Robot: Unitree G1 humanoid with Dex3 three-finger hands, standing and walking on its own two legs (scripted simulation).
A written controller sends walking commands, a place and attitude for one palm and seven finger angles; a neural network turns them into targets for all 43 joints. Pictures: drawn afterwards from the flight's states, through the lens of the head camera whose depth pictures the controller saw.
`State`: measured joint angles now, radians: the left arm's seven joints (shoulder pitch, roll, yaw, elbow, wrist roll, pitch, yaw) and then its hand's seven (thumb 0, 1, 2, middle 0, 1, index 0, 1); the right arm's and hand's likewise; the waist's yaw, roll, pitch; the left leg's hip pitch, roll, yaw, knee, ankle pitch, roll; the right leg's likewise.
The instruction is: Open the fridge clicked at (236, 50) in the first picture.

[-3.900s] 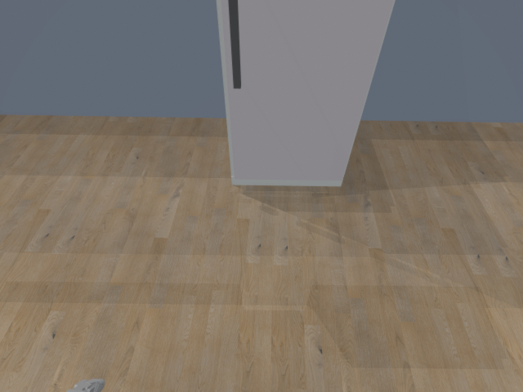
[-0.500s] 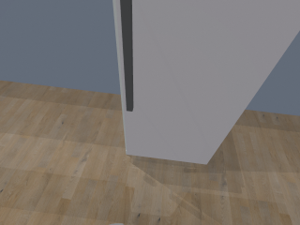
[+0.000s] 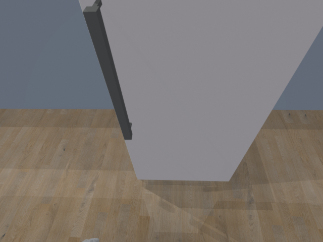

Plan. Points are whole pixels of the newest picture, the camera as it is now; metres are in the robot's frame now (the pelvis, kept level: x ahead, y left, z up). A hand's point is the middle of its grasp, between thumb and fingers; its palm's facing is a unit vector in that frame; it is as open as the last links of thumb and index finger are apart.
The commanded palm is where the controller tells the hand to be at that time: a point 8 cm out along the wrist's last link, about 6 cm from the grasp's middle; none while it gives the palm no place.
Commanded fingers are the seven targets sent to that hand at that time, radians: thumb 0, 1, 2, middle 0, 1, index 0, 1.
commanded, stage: come to a stop and stand still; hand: left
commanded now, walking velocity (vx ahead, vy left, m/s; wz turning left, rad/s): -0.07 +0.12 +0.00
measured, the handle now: (117, 87) +0.51 +0.15 +0.10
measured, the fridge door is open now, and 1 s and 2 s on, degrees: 0 0 0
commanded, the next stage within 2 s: look again from close up in 1.76 s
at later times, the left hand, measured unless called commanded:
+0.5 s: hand out of the picture -0.04 +0.26 -0.16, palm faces +0.03 -0.96 -0.28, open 7.4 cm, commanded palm none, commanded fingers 0.00 0.90 0.90 -0.20 -0.30 -0.20 -0.30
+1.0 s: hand out of the picture -0.03 +0.23 -0.16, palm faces +0.02 -0.98 -0.21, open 7.3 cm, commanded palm none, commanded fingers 0.00 0.90 0.90 -0.20 -0.30 -0.20 -0.30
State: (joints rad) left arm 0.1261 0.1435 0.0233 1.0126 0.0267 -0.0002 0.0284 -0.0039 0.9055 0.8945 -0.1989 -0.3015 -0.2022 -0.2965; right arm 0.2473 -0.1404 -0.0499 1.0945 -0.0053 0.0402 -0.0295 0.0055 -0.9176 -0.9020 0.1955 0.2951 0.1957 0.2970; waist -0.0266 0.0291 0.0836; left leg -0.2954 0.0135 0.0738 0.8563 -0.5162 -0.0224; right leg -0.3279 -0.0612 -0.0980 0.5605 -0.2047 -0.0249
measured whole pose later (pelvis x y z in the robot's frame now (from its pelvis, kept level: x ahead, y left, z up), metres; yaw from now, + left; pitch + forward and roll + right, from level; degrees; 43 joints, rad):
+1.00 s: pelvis -0.03 +0.06 +0.01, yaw +1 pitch -1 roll +1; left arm 0.30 0.14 -0.01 1.08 0.02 0.00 0.02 0.01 0.92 0.89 -0.20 -0.30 -0.20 -0.30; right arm 0.35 -0.17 0.01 1.08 -0.02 -0.01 -0.02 0.01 -0.91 -0.90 0.19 0.29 0.20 0.30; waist -0.01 0.03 0.02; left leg -0.18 -0.06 0.08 0.42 -0.24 0.06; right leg -0.30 -0.01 0.06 0.48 -0.17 0.01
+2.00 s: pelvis +0.01 +0.03 +0.01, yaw +2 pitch -1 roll +0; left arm 0.24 0.17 -0.01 1.09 0.01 -0.02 0.02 0.00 0.91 0.89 -0.20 -0.30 -0.20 -0.30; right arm 0.29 -0.17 0.02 1.13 -0.02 -0.03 -0.04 0.01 -0.91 -0.90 0.19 0.29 0.20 0.30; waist -0.01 0.01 0.04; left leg -0.09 0.00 0.04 0.38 -0.27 0.01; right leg -0.20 0.05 0.02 0.42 -0.21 -0.05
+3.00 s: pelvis -0.02 +0.03 -0.05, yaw +4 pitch +10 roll +1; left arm 0.36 0.20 0.12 0.22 -0.27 -0.57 -0.41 0.00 0.70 0.81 -0.21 -0.43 -0.22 -0.43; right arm 0.14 -0.28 -0.06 0.51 0.02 -0.25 0.01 0.01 -0.91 -0.90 0.20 0.30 0.20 0.30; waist -0.01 -0.03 -0.13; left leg -0.66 -0.03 0.02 0.99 -0.50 0.03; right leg -0.74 0.01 -0.01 1.00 -0.43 -0.04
